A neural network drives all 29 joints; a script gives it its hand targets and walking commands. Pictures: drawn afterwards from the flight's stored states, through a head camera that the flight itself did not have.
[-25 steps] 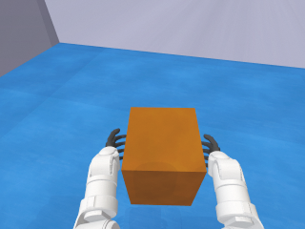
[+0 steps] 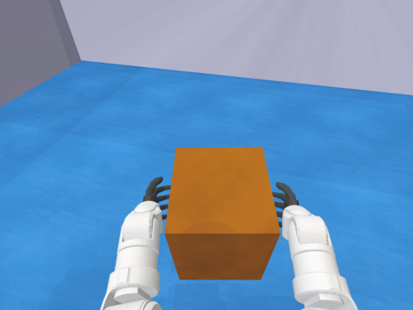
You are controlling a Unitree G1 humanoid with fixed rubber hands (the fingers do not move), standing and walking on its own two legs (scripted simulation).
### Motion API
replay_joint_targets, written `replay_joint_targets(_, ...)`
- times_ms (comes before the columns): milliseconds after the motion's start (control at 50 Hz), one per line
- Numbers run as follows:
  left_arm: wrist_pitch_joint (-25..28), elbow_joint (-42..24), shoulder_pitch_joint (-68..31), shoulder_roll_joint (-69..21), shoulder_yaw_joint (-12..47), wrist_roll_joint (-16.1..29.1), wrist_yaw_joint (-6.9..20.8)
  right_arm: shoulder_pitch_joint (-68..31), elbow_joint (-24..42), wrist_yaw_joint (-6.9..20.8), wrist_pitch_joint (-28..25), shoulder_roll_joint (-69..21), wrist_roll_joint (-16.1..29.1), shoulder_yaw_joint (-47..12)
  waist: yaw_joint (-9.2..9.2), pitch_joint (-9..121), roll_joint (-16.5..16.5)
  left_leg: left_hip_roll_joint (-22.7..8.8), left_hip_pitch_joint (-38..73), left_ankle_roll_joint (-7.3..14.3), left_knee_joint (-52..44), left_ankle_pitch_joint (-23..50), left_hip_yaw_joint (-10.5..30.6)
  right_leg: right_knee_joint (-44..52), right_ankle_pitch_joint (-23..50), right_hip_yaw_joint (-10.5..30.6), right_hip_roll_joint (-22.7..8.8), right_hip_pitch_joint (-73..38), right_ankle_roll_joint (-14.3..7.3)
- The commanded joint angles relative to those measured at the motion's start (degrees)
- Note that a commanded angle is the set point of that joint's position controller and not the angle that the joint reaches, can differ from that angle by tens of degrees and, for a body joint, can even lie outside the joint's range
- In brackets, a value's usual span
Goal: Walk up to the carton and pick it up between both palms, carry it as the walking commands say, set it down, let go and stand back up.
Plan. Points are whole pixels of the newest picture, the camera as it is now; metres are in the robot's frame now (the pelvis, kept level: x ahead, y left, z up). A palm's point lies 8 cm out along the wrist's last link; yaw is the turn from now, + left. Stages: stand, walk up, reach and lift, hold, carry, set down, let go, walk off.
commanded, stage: carry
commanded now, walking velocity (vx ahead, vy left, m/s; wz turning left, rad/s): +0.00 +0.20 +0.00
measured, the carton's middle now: (219, 215) +0.33 +0.00 -0.02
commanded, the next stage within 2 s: none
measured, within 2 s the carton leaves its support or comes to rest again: neither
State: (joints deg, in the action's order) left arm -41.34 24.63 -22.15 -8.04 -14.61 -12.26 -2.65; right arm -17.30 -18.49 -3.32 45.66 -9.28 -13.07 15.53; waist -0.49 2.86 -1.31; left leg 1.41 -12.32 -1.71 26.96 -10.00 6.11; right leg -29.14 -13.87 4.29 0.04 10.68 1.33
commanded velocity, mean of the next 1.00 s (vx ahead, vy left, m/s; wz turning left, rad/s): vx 0.00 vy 0.16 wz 0.00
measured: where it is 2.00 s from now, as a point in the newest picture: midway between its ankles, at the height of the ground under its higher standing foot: outside the picture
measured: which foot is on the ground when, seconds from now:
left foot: down 0.00-0.76, up 0.78-0.96, down 0.98-1.00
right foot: down 0.00-0.16, up 0.18-0.34, down 0.36-1.00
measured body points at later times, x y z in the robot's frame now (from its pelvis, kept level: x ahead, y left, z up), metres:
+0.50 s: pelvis +0.00 +0.04 -0.01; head -0.03 +0.06 +0.44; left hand +0.29 +0.20 +0.07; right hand +0.29 -0.09 +0.07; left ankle +0.04 +0.14 -0.73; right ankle -0.02 -0.12 -0.74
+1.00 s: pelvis -0.06 +0.07 -0.01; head -0.10 +0.07 +0.43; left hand +0.22 +0.22 +0.08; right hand +0.21 -0.08 +0.07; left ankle -0.03 +0.20 -0.74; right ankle -0.04 -0.10 -0.74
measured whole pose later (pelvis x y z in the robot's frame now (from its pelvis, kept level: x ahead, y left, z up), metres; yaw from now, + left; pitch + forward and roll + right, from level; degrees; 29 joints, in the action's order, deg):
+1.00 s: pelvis -0.06 +0.07 -0.01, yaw +2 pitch +2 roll +1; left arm -69.4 -11.6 -14.6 -8.7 -6.4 -4.9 -8.0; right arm -9.2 16.7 -7.9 72.1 -7.7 -4.7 7.7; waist 0.8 7.6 -0.8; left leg 1.8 -21.9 0.3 34.2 -14.7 1.7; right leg -37.4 -17.5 -0.3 -7.5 21.5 4.9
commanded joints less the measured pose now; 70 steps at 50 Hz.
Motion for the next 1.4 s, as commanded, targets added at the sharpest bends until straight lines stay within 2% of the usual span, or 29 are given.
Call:
replay_joint_targets(0,-1.05,-12.97,-30.65,-57.9,37.68,15.58,14.7,-41.07,12.17,14.87,-2.51,-56.53,18.8,-42.96,-0.35,15.66,-5.41,-2.08,-5.71,0.2,8.01,-7.04,-3.5,8.52,-9.91,11.06,-13.98,3.5,-4.01)
replay_joint_targets(60,-3.65,-23.42,-33.55,-60.36,41.63,18.63,12.46,-46.38,22.14,13.09,0.06,-58.05,23.15,-47.2,0.21,15.75,-7.48,-2.05,-5.87,1.5,13.9,-10.6,-4.79,10.46,-17.47,12.86,-17.06,10.11,-5.62)
replay_joint_targets(100,-7.46,-26.57,-28.27,-61.17,44.05,19.36,10.55,-42.58,27.34,11.74,3.18,-56.69,24.42,-48.29,0.96,17.42,-3.64,-2.84,-4.94,2.68,2.88,-7.54,-3.59,2.11,-4.05,7.48,-13.55,7.52,-4.19)
replay_joint_targets(120,-8.96,-30.54,-26.53,-60.11,45.49,20.38,9.58,-39.34,28.95,11.29,4.69,-56.26,25.39,-48.4,0.52,22.42,4.69,-5.83,0.34,3.22,-2.08,4.41,0.86,-7.49,4.18,1.22,-9.31,5.72,-1.9)
replay_joint_targets(160,-12.95,-33.97,-22.04,-58.18,46.63,21.14,6.97,-33.87,31.34,9.63,8.69,-53.31,25.88,-47.67,0.21,26.67,17.21,-16.27,9.6,8.65,-1.75,33.47,15.31,-16.83,-13.43,-5.79,-0.32,16.34,2.01)
replay_joint_targets(240,-18.47,-37.72,-16.57,-58.59,45.41,23.98,4.05,-27.72,38.76,5.86,13.77,-52.91,25.83,-46.16,-0.56,26.82,11.2,-9.68,9.26,7.73,7.01,44.21,4.29,-5.0,-3.62,-6.0,-1.89,10.33,0.59)
replay_joint_targets(340,-23.2,-44.71,-12.84,-53.79,44.55,25.98,1.84,-16.2,39.03,2.42,18.76,-50.44,23.46,-43.12,-0.58,28.0,2.24,-5.98,-3.44,4.21,11.13,28.57,1.31,-2.21,16.48,2.15,-9.35,-3.85,-2.39)
replay_joint_targets(400,-24.98,-46.72,-11.33,-52.76,43.74,26.82,1.06,-14.2,39.88,0.84,20.93,-50.38,23.25,-41.88,-0.53,23.88,-12.02,-0.57,-18.88,1.16,16.62,-10.41,-4.99,-1.31,36.76,13.25,-21.79,-7.87,-7.24)
replay_joint_targets(420,-25.69,-45.84,-9.5,-51.81,42.35,25.91,0.66,-18.1,42.85,0.59,20.94,-49.32,24.52,-42.37,-0.1,21.71,-12.54,-3.04,-15.96,1.46,12.18,-15.11,-5.71,-1.28,37.57,12.9,-23.92,-5.0,-8.37)
replay_joint_targets(480,-26.48,-48.21,-12.37,-54.54,43.41,25.85,-0.05,-21.41,46.24,0.9,21.33,-51.49,26.28,-42.84,0.47,21.91,-0.61,-5.09,0.26,3.91,-3.72,3.97,0.33,-10.56,12.07,0.01,-11.66,7.32,-0.41)
replay_joint_targets(500,-26.26,-49.22,-10.64,-56.17,43.79,26.0,-0.26,-21.77,49.65,1.07,20.79,-51.55,27.13,-43.49,0.05,24.83,7.72,-12.73,6.41,5.43,-2.03,28.53,9.37,-17.37,-1.76,-3.41,-6.09,13.02,1.46)
replay_joint_targets(520,-26.34,-50.11,-11.32,-56.5,44.14,26.41,-0.22,-21.93,51.29,1.07,20.89,-51.01,27.33,-43.11,0.09,24.01,13.83,-16.2,8.89,8.5,-0.62,34.25,12.75,-20.83,-18.71,-7.44,-2.81,19.65,2.63)
replay_joint_targets(580,-26.74,-47.52,-9.22,-55.21,42.46,25.32,-0.76,-18.54,47.92,0.73,21.69,-51.33,27.24,-42.89,0.08,23.2,9.56,-14.73,2.79,11.42,-3.62,12.32,11.7,-21.91,-21.01,-7.65,-1.96,17.28,0.86)
replay_joint_targets(620,-27.54,-46.84,-7.49,-53.82,42.47,24.97,-0.82,-17.06,46.45,0.9,22.26,-48.98,26.45,-41.21,0.01,22.05,15.56,-12.04,-1.29,9.75,-5.08,4.87,8.41,-17.86,-17.4,-9.18,-1.34,13.83,0.18)
replay_joint_targets(680,-28.26,-46.1,-9.73,-53.46,41.92,25.24,-0.61,-16.3,43.21,0.77,23.4,-49.86,26.15,-41.0,-0.86,18.57,12.69,-9.85,-7.67,6.25,-5.07,-4.91,4.57,-1.99,-7.44,-10.78,-1.42,4.24,-0.39)
replay_joint_targets(720,-28.11,-47.21,-9.64,-52.84,41.26,24.59,-0.5,-17.85,44.07,1.0,23.26,-49.85,25.9,-42.02,-1.59,21.98,0.02,-4.4,-17.38,3.62,7.35,-4.67,0.5,7.2,-6.11,4.11,-11.48,-7.15,-3.65)
replay_joint_targets(740,-28.27,-44.99,-6.66,-52.05,40.04,23.91,-0.32,-16.59,44.39,0.6,23.2,-49.28,24.97,-42.45,-1.24,17.82,-14.88,0.83,-28.22,0.68,16.86,-13.78,-6.1,11.02,0.44,17.91,-23.5,-8.49,-7.12)
replay_joint_targets(760,-27.95,-46.35,-9.68,-55.06,41.13,25.09,0.04,-20.52,46.64,0.98,23.17,-50.16,25.38,-43.6,-0.56,16.35,-13.85,-1.88,-25.87,-0.31,26.84,-18.52,-6.8,11.71,7.04,22.28,-30.51,0.21,-12.09)
replay_joint_targets(800,-27.41,-46.0,-10.42,-56.55,40.84,25.1,0.77,-27.27,49.96,1.32,22.24,-51.93,26.95,-45.55,-0.23,14.91,-8.63,-3.63,-19.66,0.76,29.41,-13.2,-4.15,11.09,-1.52,14.12,-26.12,7.45,-9.6)
replay_joint_targets(840,-27.01,-46.62,-10.08,-55.71,40.46,24.59,0.67,-25.22,48.53,1.22,22.22,-52.3,27.25,-45.94,-0.03,14.75,-8.82,-2.06,-15.02,0.54,20.79,-10.79,-6.86,6.59,8.63,5.19,-18.11,8.53,-5.08)
replay_joint_targets(880,-26.84,-46.87,-7.62,-53.66,38.87,23.48,0.53,-22.97,48.53,1.24,22.55,-52.13,28.25,-47.06,-0.06,16.12,-16.09,-1.51,-11.83,0.8,9.63,-12.4,-9.28,1.22,24.24,2.21,-17.24,3.41,-5.11)
replay_joint_targets(920,-26.63,-46.84,-7.43,-54.16,38.55,22.79,0.45,-25.76,49.6,1.56,22.84,-53.26,29.68,-48.1,-0.02,18.49,-15.29,-0.18,-4.96,0.75,-0.23,-5.46,-11.04,-3.83,19.91,-1.92,-13.37,2.7,-2.92)
replay_joint_targets(980,-26.89,-48.03,-6.74,-53.41,40.25,23.29,0.41,-21.0,47.54,1.82,22.9,-51.36,28.98,-45.71,-0.33,19.5,11.02,-19.32,4.3,5.76,-5.49,18.86,14.8,-16.07,-13.02,-7.03,-5.3,17.63,3.93)
replay_joint_targets(1020,-27.1,-46.31,-7.79,-55.2,41.61,24.49,0.54,-19.66,45.82,1.93,23.09,-51.53,27.88,-45.02,-0.43,19.44,8.77,-17.12,0.38,7.97,-4.41,14.78,9.82,-16.69,-14.59,-7.49,-4.46,14.24,2.62)
replay_joint_targets(1060,-26.74,-48.2,-11.32,-56.22,44.62,25.59,0.95,-20.55,47.22,2.5,22.24,-51.14,26.83,-43.64,-0.27,18.77,11.9,-14.45,-0.23,6.73,-3.97,11.77,5.61,-11.77,-10.2,-8.23,-4.24,13.28,2.06)
replay_joint_targets(1080,-26.9,-46.32,-8.03,-54.85,43.03,25.26,1.22,-18.48,46.69,2.23,22.43,-50.27,26.66,-44.25,-0.75,18.27,7.91,-13.14,-0.89,5.44,-2.93,12.14,3.55,-7.36,-6.13,-8.44,-4.23,11.14,1.92)
replay_joint_targets(1160,-26.41,-50.49,-13.7,-57.24,45.75,27.66,1.58,-19.78,47.09,2.46,21.81,-52.96,26.34,-43.49,-0.49,22.55,9.07,-11.44,-0.51,4.93,-1.46,7.76,3.19,-2.66,-2.04,-6.79,-4.9,6.05,1.71)
replay_joint_targets(1300,-26.53,-46.73,-8.45,-55.42,43.06,27.08,2.87,-20.11,49.33,1.59,22.03,-52.2,25.74,-46.13,0.35,16.49,-8.01,-5.1,-4.84,2.01,2.84,-2.64,-2.9,5.2,-7.94,1.06,-10.24,10.8,-0.13)
replay_joint_targets(1380,-26.54,-45.98,-6.49,-53.54,41.28,24.82,2.1,-19.62,46.88,2.2,22.71,-51.61,27.06,-46.77,-0.09,18.33,-4.59,-6.56,-3.83,2.39,0.53,-3.45,-0.92,3.22,-9.47,-1.18,-8.16,10.3,-0.77)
